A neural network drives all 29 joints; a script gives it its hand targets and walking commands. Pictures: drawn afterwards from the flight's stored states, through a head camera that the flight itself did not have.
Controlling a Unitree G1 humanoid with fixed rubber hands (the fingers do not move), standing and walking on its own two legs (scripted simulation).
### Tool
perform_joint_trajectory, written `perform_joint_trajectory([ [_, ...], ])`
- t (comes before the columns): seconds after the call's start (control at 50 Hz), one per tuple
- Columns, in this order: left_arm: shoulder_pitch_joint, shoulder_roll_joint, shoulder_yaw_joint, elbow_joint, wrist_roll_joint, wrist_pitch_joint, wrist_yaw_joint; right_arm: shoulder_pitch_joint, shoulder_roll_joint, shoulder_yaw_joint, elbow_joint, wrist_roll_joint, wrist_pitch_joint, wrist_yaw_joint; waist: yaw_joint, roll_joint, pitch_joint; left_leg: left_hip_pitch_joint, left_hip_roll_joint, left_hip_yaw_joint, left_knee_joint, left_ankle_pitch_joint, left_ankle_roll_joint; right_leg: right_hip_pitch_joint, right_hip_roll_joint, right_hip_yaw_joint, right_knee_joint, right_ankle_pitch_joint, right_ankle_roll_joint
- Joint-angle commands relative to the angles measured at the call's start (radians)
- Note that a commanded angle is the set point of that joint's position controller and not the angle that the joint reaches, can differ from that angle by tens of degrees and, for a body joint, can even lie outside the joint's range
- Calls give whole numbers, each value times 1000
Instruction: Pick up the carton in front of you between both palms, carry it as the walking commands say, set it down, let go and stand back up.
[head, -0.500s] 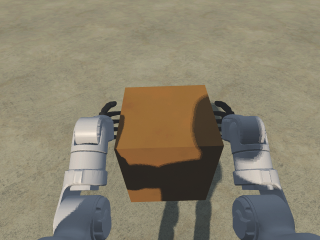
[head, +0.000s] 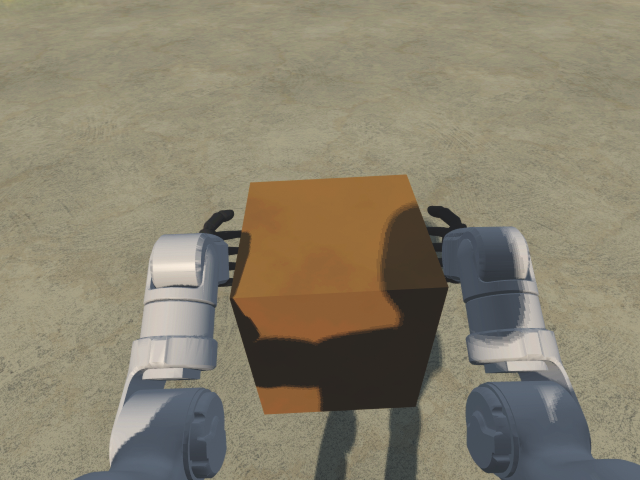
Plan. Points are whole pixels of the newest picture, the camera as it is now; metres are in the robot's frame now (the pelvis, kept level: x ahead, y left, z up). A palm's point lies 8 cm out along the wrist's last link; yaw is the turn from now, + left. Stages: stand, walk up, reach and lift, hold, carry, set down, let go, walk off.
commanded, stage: carry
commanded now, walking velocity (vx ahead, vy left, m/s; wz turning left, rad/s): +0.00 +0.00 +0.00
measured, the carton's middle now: (334, 296) +0.34 +0.00 +0.06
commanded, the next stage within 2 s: none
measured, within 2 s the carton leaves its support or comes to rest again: neither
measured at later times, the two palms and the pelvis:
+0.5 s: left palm (240, 240) +0.39 +0.12 +0.13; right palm (465, 236) +0.39 -0.18 +0.12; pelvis +0.04 -0.02 +0.00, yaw +0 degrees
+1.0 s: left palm (230, 165) +0.62 +0.18 +0.10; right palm (398, 167) +0.60 -0.12 +0.10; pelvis +0.25 +0.04 +0.01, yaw -2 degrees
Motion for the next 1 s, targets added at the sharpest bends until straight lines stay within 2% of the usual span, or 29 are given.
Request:
perform_joint_trajectory([
  [0.0, -742, -1140, -505, -119, -403, -23, -242, -753, 1110, 493, -123, 385, -33, 236, -1, 1, -296, 51, 146, -115, -95, 98, 15, 130, -145, 128, -77, 115, -31],
  [0.1, -747, -1141, -503, -128, -407, -19, -241, -759, 1108, 493, -131, 388, -29, 233, 0, 1, -305, 46, 147, -117, -99, 85, 16, 133, -143, 127, -82, 102, -29],
  [0.14, -751, -1141, -504, -133, -409, -17, -240, -769, 1109, 493, -138, 389, -28, 233, 1, 6, -301, 34, 136, -121, -128, -48, 28, 113, -124, 120, -95, -62, -34],
  [0.18, -760, -1144, -508, -138, -412, -15, -240, -771, 1110, 492, -139, 388, -24, 232, -7, 29, -272, 17, 136, -157, -163, -311, 58, 44, -85, 100, -73, -315, -45],
  [0.22, -781, -1149, -509, -136, -410, -14, -240, -779, 1112, 499, -140, 391, -23, 232, -32, 78, -228, 57, 194, -269, -225, -442, 97, -83, -42, 54, 33, -331, -43],
  [0.26, -763, -1148, -503, -110, -404, -12, -240, -772, 1101, 501, -134, 395, -25, 231, -53, 160, -207, 124, 285, -389, -267, -417, 151, -190, 4, -26, 161, -168, -38],
  [0.28, -746, -1146, -495, -96, -398, -12, -240, -764, 1098, 498, -131, 396, -26, 230, -55, 154, -213, 123, 300, -396, -263, -388, 167, -193, -4, -32, 155, -170, -38],
  [0.3, -743, -1147, -489, -90, -396, -11, -240, -775, 1099, 500, -137, 398, -28, 229, -51, 147, -220, 103, 296, -373, -234, -336, 170, -154, -5, -40, 112, -174, -39],
  [0.34, -726, -1147, -476, -74, -393, -10, -243, -788, 1106, 508, -152, 409, -32, 227, -23, 114, -249, -17, 229, -230, -131, -217, 127, 72, 17, -59, -21, -138, -51],
  [0.36, -711, -1144, -467, -65, -389, -13, -244, -782, 1113, 509, -151, 412, -32, 226, -2, 66, -279, -144, 172, -150, -46, -208, 88, 247, -19, 15, -61, -132, -70],
  [0.38, -688, -1125, -458, -59, -380, -18, -243, -788, 1127, 513, -158, 415, -31, 228, 30, -137, -276, -314, 63, -18, 189, -204, 25, 361, -191, 315, -187, -287, -125],
  [0.4, -663, -1110, -448, -43, -376, -19, -242, -796, 1126, 514, -145, 420, -28, 230, 47, -254, -246, -516, 11, 39, 325, -275, 1, 462, -362, 582, -252, -303, -198],
  [0.42, -696, -1112, -461, -76, -378, -21, -240, -818, 1132, 526, -140, 422, -31, 232, 63, -186, -229, -607, 37, -8, 432, -296, 9, 498, -389, 644, -235, -219, -241],
  [0.44, -730, -1113, -471, -121, -390, -23, -237, -816, 1140, 531, -139, 427, -33, 232, 64, -111, -237, -644, 56, -21, 512, -272, 8, 513, -387, 621, -213, -147, -247],
  [0.46, -772, -1119, -493, -174, -408, -25, -234, -811, 1147, 534, -145, 430, -35, 228, 62, -66, -258, -645, 83, -29, 547, -211, 3, 511, -368, 556, -203, -113, -230],
  [0.48, -810, -1125, -517, -230, -429, -26, -229, -810, 1151, 538, -167, 434, -34, 223, 58, -61, -271, -629, 97, -31, 540, -148, -5, 495, -334, 486, -210, -100, -204],
  [0.52, -844, -1129, -545, -299, -455, -21, -221, -803, 1148, 542, -203, 438, -24, 208, 50, -103, -286, -566, 85, -5, 507, -59, -25, 445, -275, 357, -224, 5, -175],
  [0.56, -819, -1129, -556, -311, -462, -10, -218, -774, 1132, 541, -218, 427, -14, 195, 52, -113, -293, -516, 77, 12, 425, -24, -40, 422, -254, 274, -217, 118, -173],
  [0.64, -750, -1136, -566, -280, -455, 5, -232, -710, 1108, 542, -216, 391, -3, 188, 50, -137, -285, -410, 69, 48, 196, 81, -47, 423, -248, 190, -205, 323, -148],
  [0.72, -728, -1138, -579, -256, -440, 4, -242, -716, 1105, 560, -221, 386, -1, 200, 50, -172, -278, -208, 12, 123, -29, 127, -34, 379, -226, 99, -153, 408, -106],
  [0.74, -725, -1139, -583, -248, -436, 3, -243, -711, 1107, 560, -212, 387, -2, 204, 28, -162, -302, -91, -4, 150, -95, 144, -25, 347, -213, 59, -84, 463, -89],
  [0.76, -716, -1145, -586, -235, -433, 2, -244, -694, 1106, 557, -193, 384, -5, 208, -9, -115, -353, 102, -10, 165, -162, 168, -16, 282, -185, 3, 40, 499, -59],
  [0.78, -703, -1144, -586, -214, -428, 0, -245, -663, 1106, 549, -167, 378, -9, 213, -36, -57, -422, 335, 94, 49, -150, 148, 14, 138, -160, -25, 188, 362, -21],
  [0.8, -683, -1150, -579, -192, -424, 0, -249, -647, 1080, 533, -158, 363, -14, 218, -38, 148, -502, 561, 357, -346, -186, 44, 96, -117, -92, -56, 416, 37, 27],
  [0.82, -708, -1160, -579, -184, -416, -3, -251, -650, 1082, 528, -149, 351, -24, 221, -42, 295, -463, 675, 474, -604, -242, 100, 200, -391, 21, -26, 568, -319, 32],
  [0.84, -733, -1176, -588, -197, -418, -9, -253, -663, 1099, 534, -179, 356, -32, 226, -42, 237, -439, 638, 450, -559, -216, 91, 207, -443, -44, 29, 653, -305, 5],
  [0.88, -743, -1216, -605, -229, -438, -22, -255, -726, 1140, 564, -270, 383, -47, 233, -33, 97, -366, 498, 381, -388, -235, 178, 149, -416, -100, 24, 611, -227, 11],
  [0.92, -707, -1240, -619, -260, -440, -30, -248, -753, 1170, 597, -339, 409, -53, 236, -21, 98, -353, 433, 347, -262, -277, 305, 120, -352, -120, 0, 509, -155, 33],
  [0.98, -604, -1249, -647, -309, -419, -38, -230, -672, 1182, 628, -398, 415, -49, 244, -22, 132, -374, 476, 318, -158, -285, 456, 114, -327, -100, -43, 373, -100, 51],
])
